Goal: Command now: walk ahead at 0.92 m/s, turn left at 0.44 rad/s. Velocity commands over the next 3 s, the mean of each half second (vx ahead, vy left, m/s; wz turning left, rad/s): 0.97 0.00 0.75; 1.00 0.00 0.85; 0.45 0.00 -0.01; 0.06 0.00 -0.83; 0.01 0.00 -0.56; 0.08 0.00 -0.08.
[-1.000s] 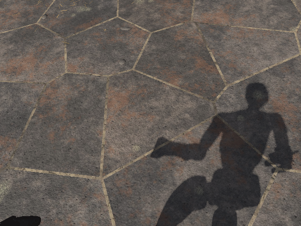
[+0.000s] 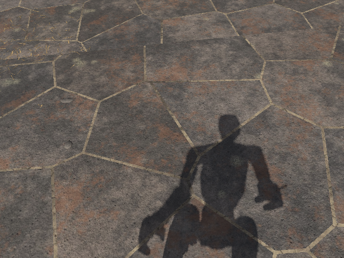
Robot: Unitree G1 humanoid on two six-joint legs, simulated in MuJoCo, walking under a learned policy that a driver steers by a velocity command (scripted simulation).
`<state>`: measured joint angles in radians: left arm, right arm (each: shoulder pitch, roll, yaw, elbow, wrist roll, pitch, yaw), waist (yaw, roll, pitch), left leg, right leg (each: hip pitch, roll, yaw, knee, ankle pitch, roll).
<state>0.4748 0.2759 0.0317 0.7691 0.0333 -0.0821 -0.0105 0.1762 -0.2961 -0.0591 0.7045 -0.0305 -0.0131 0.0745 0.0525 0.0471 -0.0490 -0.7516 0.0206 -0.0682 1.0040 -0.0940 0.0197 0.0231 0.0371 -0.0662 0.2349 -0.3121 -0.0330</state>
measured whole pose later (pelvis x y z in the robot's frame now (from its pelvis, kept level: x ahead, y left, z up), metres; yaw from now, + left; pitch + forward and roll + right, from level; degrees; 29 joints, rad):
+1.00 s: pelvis +0.84 +0.29 -0.02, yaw +49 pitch +2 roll -2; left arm 0.54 0.31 0.04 0.92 0.03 -0.11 -0.01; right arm -0.08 -0.32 0.00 0.58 -0.04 -0.01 0.09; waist 0.10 0.02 0.03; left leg -0.75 0.02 0.06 0.78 -0.04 0.14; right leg 0.23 -0.01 -0.26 0.14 -0.39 0.05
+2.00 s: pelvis +1.15 +0.73 +0.00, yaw +21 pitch +3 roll +0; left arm 0.22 0.29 0.06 0.57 0.04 -0.07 -0.04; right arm 0.24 -0.32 -0.06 0.76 -0.02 -0.05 0.00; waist -0.02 -0.01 0.00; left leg -0.28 -0.03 -0.07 0.48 -0.25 0.03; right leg -0.41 0.22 0.36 0.62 -0.34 0.01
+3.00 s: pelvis +1.22 +0.76 -0.01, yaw +3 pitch +1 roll +0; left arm 0.23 0.31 0.07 0.67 0.04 -0.07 -0.02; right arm 0.26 -0.29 -0.04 0.73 -0.03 -0.10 0.01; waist -0.01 0.00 -0.02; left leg -0.19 0.04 0.08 0.56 -0.40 0.06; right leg -0.26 0.02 0.01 0.61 -0.40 -0.08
